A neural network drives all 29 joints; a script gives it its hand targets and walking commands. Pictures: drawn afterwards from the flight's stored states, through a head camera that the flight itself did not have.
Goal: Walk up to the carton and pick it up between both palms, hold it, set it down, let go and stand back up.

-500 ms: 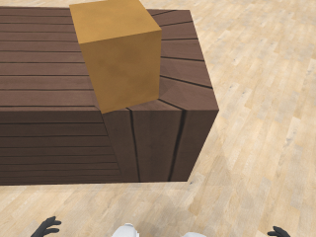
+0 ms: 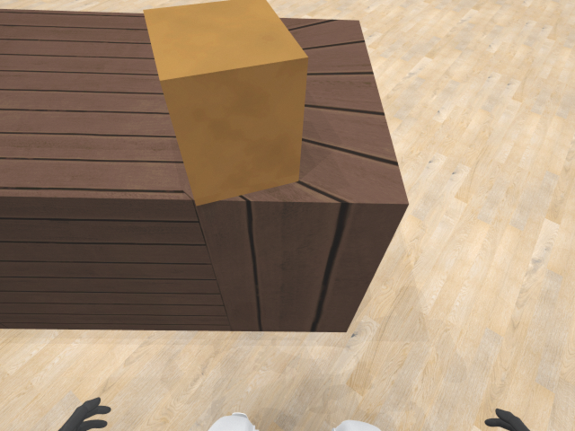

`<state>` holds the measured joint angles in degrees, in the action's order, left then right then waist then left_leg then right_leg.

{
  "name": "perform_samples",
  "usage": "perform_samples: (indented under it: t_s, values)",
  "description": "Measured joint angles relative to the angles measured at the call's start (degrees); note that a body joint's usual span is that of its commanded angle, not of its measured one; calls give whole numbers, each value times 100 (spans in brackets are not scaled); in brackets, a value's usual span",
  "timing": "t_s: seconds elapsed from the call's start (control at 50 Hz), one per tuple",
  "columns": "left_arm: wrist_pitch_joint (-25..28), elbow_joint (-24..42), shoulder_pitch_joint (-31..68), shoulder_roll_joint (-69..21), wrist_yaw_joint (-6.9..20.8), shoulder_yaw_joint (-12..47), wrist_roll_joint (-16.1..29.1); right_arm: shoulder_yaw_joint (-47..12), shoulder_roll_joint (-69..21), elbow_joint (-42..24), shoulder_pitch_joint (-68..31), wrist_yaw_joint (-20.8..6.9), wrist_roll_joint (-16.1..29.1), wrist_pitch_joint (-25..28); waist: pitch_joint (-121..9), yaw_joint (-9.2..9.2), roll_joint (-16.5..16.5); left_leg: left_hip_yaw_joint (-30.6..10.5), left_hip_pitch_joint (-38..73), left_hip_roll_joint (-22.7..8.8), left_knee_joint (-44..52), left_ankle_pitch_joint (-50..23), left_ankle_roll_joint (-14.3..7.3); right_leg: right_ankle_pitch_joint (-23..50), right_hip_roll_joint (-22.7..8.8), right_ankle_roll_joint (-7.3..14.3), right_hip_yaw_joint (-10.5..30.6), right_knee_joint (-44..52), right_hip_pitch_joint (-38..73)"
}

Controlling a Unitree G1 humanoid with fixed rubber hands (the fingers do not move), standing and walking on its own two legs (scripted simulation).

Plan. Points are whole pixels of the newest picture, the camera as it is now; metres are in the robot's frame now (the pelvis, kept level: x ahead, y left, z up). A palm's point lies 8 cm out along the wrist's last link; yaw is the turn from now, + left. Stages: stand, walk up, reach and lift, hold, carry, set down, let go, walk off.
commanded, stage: walk up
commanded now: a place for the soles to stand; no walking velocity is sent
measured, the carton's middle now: (228, 104) +0.62 +0.10 +0.10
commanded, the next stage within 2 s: none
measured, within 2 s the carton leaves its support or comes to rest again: neither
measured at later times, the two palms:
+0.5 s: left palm out of the picture +0.11 +0.31 -0.09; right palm out of the picture +0.10 -0.32 -0.08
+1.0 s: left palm out of the picture +0.12 +0.31 -0.08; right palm (522, 426) +0.14 -0.32 -0.08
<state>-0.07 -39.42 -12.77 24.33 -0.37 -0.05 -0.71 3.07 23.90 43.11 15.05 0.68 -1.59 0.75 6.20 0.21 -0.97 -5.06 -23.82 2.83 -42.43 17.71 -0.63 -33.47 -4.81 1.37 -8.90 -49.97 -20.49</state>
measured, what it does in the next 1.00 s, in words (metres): steps on the spot: left foot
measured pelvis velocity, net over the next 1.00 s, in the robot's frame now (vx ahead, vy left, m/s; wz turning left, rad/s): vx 0.02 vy -0.01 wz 0.04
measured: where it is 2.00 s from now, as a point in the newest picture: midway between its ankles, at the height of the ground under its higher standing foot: outside the picture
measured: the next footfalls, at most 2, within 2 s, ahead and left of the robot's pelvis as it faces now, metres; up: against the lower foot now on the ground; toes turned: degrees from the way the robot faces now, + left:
left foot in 0.32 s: +0.09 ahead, +0.14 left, +0.00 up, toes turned -4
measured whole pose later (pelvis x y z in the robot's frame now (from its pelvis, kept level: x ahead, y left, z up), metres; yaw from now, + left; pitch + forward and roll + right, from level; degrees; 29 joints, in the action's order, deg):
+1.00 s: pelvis +0.02 -0.01 +0.00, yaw +2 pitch -1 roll +1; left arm 0.4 -40.9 -12.5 24.2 -0.1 0.0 -0.7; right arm 3.1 23.8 45.5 11.4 0.5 -1.4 1.3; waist 6.2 0.2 -0.8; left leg -6.1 -21.9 1.7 -44.2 23.7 -0.7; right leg -24.0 -5.8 1.0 -9.1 -42.5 -16.9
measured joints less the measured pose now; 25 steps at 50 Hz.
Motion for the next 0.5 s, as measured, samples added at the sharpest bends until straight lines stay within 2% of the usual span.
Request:
perform_samples:
  t_s: [0.04,0.08,0.14,0.18,0.26,0.32,0.36,0.4,0.44,0.5]
  values:
    - [-2,-19,-6,3,0,0,0,-1,-1,-2,-58,-2,0,0,-6,5,-6,-10,-29,4,-8,-19,65,186,6,0,7,367,133]
    - [3,-50,-23,-3,0,0,0,0,-1,1,-149,-7,0,-10,2,1,23,-23,-56,0,-96,-19,72,954,17,3,-4,566,170]
    - [7,-71,-68,-6,0,-1,0,1,-20,4,-220,-4,0,-39,6,6,36,-21,-254,13,-939,598,47,980,6,32,-9,593,264]
    - [41,-69,-69,-7,0,0,0,-1,2,5,-218,-15,0,-39,3,2,44,-28,-340,-2,-1208,668,47,944,-30,38,-14,650,284]
    - [52,-70,-69,-8,5,1,0,-1,10,61,-212,-76,0,-41,-4,-2,51,-29,-92,-89,-657,636,29,941,-39,11,-21,667,283]
    - [52,-71,-57,-7,14,0,0,-1,-2,129,-152,-62,0,-15,3,0,29,24,291,-75,57,200,-45,868,-56,-65,-17,559,274]
    - [47,-71,-45,-7,18,0,0,-1,-46,173,-93,-45,0,8,5,1,-25,19,278,-47,-17,208,42,715,-83,-63,-18,460,262]
    - [38,-70,-18,-6,20,-1,0,0,-49,172,-20,-32,0,43,5,1,-21,-26,278,-48,8,222,41,242,-55,-62,-17,408,234]
    - [38,-70,-9,-5,20,0,0,1,-40,172,-22,-4,0,47,5,3,-23,-54,259,-46,39,199,41,190,-54,-62,-15,458,212]
    - [37,-89,-9,-5,20,0,0,0,-35,171,-119,-1,0,46,3,3,-22,-58,243,-46,18,194,123,1058,-55,-62,-15,707,241]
